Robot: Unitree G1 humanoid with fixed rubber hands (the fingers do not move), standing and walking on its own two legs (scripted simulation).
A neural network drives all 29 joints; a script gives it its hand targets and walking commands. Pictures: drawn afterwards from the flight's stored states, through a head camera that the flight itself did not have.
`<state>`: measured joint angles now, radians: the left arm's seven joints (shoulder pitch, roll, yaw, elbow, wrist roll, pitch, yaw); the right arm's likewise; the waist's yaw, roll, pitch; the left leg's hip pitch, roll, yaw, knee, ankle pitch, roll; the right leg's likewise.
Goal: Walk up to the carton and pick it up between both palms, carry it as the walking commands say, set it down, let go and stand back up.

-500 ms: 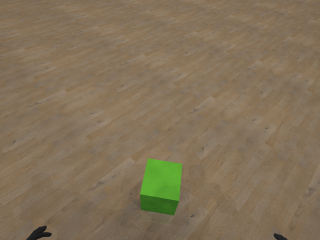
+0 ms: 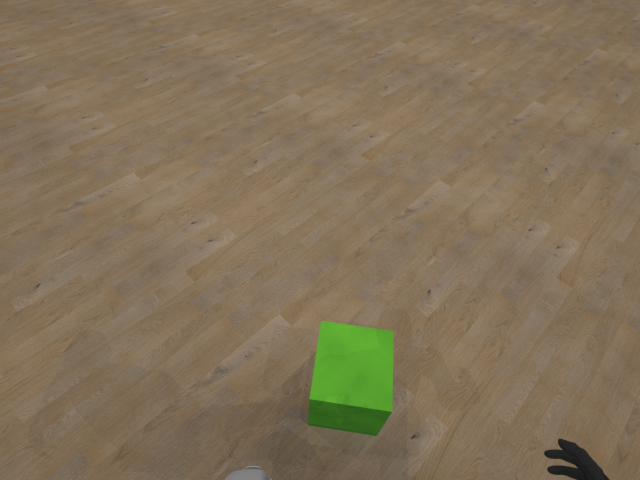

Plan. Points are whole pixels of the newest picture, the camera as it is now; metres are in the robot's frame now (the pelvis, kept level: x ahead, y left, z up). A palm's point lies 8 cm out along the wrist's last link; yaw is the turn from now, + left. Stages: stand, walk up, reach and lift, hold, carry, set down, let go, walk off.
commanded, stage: walk up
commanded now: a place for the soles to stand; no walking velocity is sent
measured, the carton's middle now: (349, 379) +0.46 -0.08 -0.63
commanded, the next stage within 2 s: reach and lift in 1.36 s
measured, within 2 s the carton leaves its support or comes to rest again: neither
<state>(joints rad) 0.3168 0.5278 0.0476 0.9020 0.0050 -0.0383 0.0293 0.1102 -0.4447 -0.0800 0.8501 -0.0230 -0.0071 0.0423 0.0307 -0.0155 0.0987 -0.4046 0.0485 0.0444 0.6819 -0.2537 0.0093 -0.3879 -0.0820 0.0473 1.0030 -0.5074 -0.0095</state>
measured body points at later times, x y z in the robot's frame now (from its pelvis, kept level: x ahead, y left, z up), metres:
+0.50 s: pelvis +0.03 +0.00 +0.00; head +0.07 +0.00 +0.44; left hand +0.21 +0.31 -0.10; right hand +0.10 -0.37 -0.08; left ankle +0.06 +0.12 -0.72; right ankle +0.03 -0.14 -0.72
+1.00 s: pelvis +0.03 -0.01 +0.02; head +0.04 -0.01 +0.47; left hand +0.22 +0.28 -0.08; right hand +0.10 -0.35 -0.08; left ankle +0.06 +0.12 -0.72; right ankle +0.03 -0.14 -0.72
